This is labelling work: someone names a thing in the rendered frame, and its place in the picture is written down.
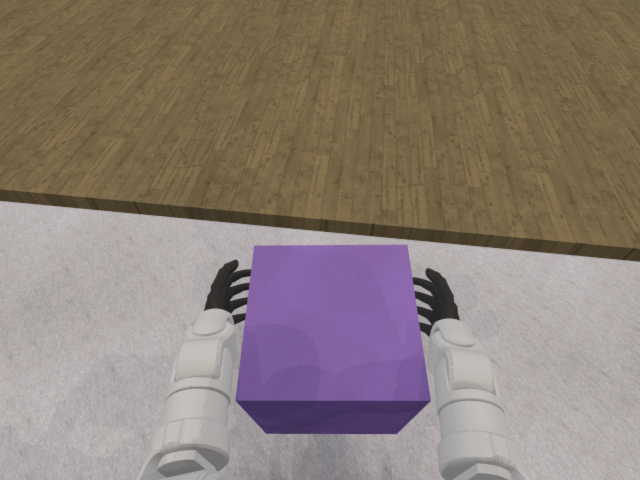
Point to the left robot forearm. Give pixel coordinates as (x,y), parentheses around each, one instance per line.
(193,434)

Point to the right robot forearm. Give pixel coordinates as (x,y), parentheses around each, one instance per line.
(475,442)

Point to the right robot hand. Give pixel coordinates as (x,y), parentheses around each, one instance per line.
(442,301)

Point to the carton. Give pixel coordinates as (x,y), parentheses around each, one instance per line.
(332,341)

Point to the left robot hand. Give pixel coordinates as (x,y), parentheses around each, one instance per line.
(221,292)

